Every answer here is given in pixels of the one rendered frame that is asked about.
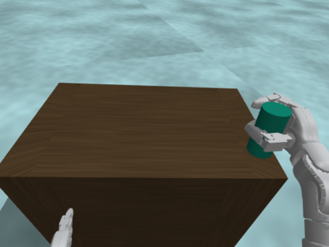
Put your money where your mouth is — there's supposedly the right robot hand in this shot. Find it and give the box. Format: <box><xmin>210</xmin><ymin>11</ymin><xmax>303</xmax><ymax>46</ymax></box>
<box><xmin>245</xmin><ymin>93</ymin><xmax>319</xmax><ymax>155</ymax></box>

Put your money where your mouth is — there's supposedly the left robot hand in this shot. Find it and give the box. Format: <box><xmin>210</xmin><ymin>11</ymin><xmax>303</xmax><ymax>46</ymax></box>
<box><xmin>50</xmin><ymin>208</ymin><xmax>74</xmax><ymax>247</ymax></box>

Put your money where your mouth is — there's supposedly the can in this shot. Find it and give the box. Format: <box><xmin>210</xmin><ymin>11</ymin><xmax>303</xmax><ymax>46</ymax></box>
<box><xmin>247</xmin><ymin>102</ymin><xmax>292</xmax><ymax>158</ymax></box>

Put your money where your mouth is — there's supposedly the right robot arm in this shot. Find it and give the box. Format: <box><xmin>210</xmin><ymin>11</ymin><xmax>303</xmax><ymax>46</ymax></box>
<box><xmin>290</xmin><ymin>142</ymin><xmax>329</xmax><ymax>247</ymax></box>

